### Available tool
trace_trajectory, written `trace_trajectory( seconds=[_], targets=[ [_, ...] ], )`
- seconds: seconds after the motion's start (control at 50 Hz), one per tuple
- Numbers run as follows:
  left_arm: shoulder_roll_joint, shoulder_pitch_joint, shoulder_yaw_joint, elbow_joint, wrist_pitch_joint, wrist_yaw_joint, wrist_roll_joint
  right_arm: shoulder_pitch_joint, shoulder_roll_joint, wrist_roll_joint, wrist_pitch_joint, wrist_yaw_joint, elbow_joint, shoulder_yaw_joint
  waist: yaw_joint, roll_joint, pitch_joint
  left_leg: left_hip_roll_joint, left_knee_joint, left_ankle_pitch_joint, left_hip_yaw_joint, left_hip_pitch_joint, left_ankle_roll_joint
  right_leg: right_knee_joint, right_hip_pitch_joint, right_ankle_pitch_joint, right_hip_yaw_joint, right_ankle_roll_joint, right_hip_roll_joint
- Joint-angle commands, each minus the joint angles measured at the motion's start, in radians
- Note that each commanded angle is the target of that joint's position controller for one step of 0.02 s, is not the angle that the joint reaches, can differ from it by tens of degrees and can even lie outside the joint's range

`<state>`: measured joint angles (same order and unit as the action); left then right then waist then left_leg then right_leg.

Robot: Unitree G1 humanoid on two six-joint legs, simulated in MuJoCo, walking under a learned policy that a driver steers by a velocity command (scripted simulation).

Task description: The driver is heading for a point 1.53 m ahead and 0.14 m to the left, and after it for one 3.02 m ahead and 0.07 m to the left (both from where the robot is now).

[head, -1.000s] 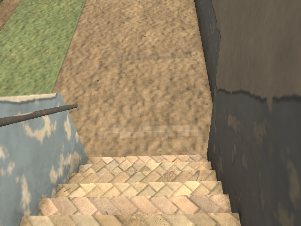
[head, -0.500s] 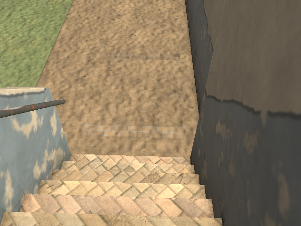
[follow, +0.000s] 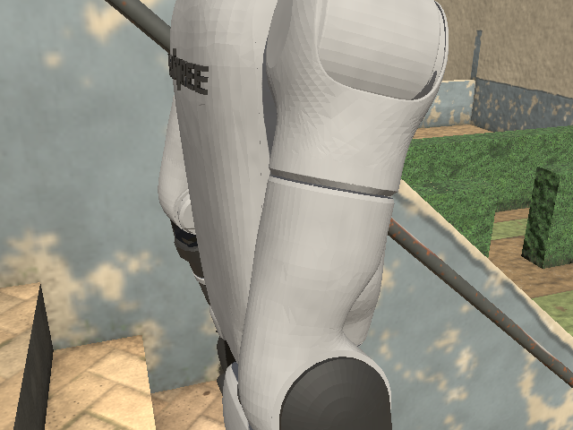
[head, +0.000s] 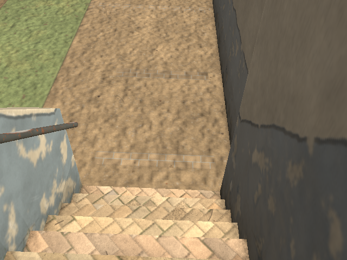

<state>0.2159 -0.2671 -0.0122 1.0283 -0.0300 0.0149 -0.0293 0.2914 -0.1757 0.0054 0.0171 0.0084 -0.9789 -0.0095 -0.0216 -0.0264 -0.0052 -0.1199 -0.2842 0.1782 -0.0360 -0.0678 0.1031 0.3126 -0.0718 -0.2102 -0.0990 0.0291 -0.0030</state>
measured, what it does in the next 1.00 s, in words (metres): stands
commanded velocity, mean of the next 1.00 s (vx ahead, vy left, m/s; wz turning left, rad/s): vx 0.03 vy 0.00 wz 0.00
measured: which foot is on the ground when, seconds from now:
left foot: down 0.00-1.00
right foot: down 0.00-1.00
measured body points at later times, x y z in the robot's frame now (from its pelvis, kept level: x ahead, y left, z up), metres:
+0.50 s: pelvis +0.00 -0.01 +0.00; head -0.01 +0.00 +0.45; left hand +0.00 +0.23 -0.16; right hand +0.02 -0.24 -0.15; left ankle -0.02 +0.05 -0.75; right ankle -0.02 -0.14 -0.75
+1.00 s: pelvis +0.02 -0.02 -0.01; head +0.00 -0.02 +0.44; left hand +0.03 +0.23 -0.16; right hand +0.02 -0.27 -0.16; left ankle -0.02 +0.05 -0.75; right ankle -0.02 -0.14 -0.75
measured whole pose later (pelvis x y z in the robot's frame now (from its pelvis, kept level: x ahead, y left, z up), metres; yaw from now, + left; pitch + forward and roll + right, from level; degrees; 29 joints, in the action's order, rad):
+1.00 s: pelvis +0.02 -0.02 -0.01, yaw +0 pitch -1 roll +1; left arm 0.21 -0.32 -0.02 1.06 -0.01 0.02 0.00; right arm 0.33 -0.21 -0.01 0.00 0.01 -1.04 0.02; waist -0.04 -0.02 0.04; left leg -0.12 -0.36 0.25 -0.05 -0.09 0.10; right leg 0.46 -0.14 -0.31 -0.05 -0.04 0.00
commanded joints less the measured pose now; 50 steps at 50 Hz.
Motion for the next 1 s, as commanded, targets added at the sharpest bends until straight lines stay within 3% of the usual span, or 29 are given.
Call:
trace_trajectory(
  seconds=[0.02, 0.08, 0.32, 0.38, 0.42, 0.54, 0.76, 0.82, 0.92, 0.98, 1.0],
  targets=[
    [0.079, -0.036, -0.016, -0.011, 0.005, -0.001, 0.004, 0.051, -0.101, -0.005, -0.005, 0.004, 0.017, 0.02, -0.002, 0.063, -0.061, 0.222, 0.048, -0.234, -0.2, 0.049, -0.089, -0.036, -0.134, 0.069, -0.058, -0.037, 0.086],
    [0.074, -0.032, -0.016, -0.002, 0.003, -0.003, -0.001, 0.03, -0.104, -0.006, -0.009, -0.001, 0.026, 0.02, 0.0, 0.034, -0.05, 0.238, 0.067, -0.168, -0.234, 0.028, -0.082, -0.033, -0.128, 0.062, -0.058, -0.032, 0.082],
    [0.071, -0.061, -0.015, 0.023, 0.012, -0.004, 0.009, 0.035, -0.101, -0.008, -0.016, -0.002, 0.0, 0.017, 0.003, 0.041, -0.049, 0.22, 0.063, -0.111, -0.215, 0.004, -0.065, -0.049, -0.126, 0.079, -0.059, -0.036, 0.094],
    [0.079, -0.077, -0.018, 0.037, 0.02, -0.003, 0.008, 0.033, -0.095, -0.016, -0.013, 0.002, 0.004, 0.01, -0.006, 0.044, -0.073, 0.207, 0.059, -0.041, -0.211, 0.024, -0.069, -0.066, -0.158, 0.051, -0.059, -0.051, 0.096],
    [0.07, -0.061, -0.015, 0.029, 0.022, -0.005, 0.014, 0.037, -0.106, -0.007, -0.016, 0.003, -0.006, 0.016, -0.008, 0.049, -0.075, 0.202, 0.054, -0.097, -0.195, 0.013, -0.066, -0.065, -0.148, 0.081, -0.059, -0.051, 0.101],
    [0.075, -0.083, -0.014, 0.034, 0.027, -0.001, 0.006, 0.017, -0.099, -0.008, -0.016, 0.001, -0.015, 0.016, -0.006, 0.015, -0.017, 0.204, 0.02, -0.186, -0.181, 0.063, -0.051, -0.062, -0.125, 0.104, -0.058, -0.052, 0.106],
    [0.075, -0.083, -0.016, 0.033, 0.028, 0.001, 0.009, 0.004, -0.098, -0.009, -0.013, 0.004, -0.049, 0.014, -0.003, 0.023, -0.055, 0.206, 0.02, -0.173, -0.177, 0.04, -0.048, -0.075, -0.126, 0.108, -0.064, -0.055, 0.11],
    [0.067, -0.071, -0.011, 0.029, 0.024, 0.01, 0.008, 0.022, -0.1, -0.013, -0.023, 0.01, -0.065, 0.016, -0.004, 0.023, -0.066, 0.195, 0.05, -0.061, -0.168, 0.012, -0.037, -0.084, -0.101, 0.099, -0.063, -0.053, 0.106],
    [0.071, -0.04, -0.021, -0.009, 0.022, 0.01, 0.021, 0.035, -0.162, -0.015, -0.013, 0.006, -0.039, 0.049, -0.022, 0.101, -0.096, 0.215, 0.112, 0.443, -0.266, -0.014, 0.037, 0.071, -0.218, -0.139, 0.049, -0.081, 0.005],
    [0.061, -0.003, -0.023, -0.021, 0.032, 0.011, 0.042, 0.08, -0.173, -0.014, -0.023, 0.006, -0.023, 0.065, -0.039, 0.081, -0.135, 0.267, 0.102, 0.521, -0.35, -0.035, 0.109, 0.169, -0.304, -0.153, 0.079, -0.094, 0.001],
    [0.059, -0.007, -0.026, -0.021, 0.038, 0.013, 0.044, 0.085, -0.165, -0.01, -0.033, 0.008, -0.021, 0.064, -0.033, 0.071, -0.139, 0.281, 0.082, 0.444, -0.364, -0.045, 0.123, 0.174, -0.306, -0.133, 0.078, -0.087, 0.007]
  ],
)
Keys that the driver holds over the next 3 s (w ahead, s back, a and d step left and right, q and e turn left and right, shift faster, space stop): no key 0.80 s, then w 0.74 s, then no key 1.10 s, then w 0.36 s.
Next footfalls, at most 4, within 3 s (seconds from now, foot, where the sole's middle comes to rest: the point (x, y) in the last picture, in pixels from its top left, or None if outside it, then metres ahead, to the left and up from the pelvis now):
1.54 left None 0.25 0.08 -0.99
2.06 right None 0.46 -0.15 -1.20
2.82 left None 0.27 0.07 -0.99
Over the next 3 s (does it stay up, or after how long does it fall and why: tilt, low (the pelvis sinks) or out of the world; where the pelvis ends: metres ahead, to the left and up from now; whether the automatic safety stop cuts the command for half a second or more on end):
stays up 0.31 0.00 -0.33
